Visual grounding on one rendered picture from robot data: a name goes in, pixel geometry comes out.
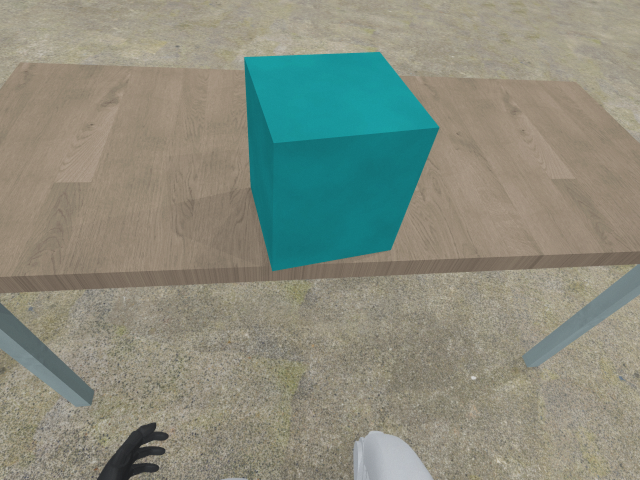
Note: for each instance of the robot right thigh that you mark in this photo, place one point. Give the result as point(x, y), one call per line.
point(386, 457)

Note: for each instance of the robot left hand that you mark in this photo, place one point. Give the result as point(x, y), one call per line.
point(121, 467)

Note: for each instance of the carton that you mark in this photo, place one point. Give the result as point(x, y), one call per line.
point(337, 144)

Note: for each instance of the table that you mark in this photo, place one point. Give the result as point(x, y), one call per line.
point(128, 176)

